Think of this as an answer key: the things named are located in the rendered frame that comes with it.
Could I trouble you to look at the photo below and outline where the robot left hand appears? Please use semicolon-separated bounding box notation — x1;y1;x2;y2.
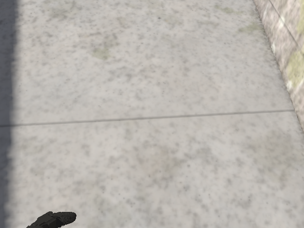
27;211;77;228

